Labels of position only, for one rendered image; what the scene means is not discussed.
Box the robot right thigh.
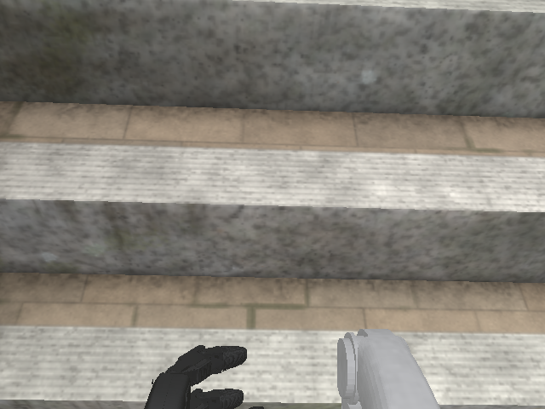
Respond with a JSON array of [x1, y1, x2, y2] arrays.
[[337, 329, 440, 409]]

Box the robot left hand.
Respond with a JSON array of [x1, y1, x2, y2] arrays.
[[144, 345, 264, 409]]

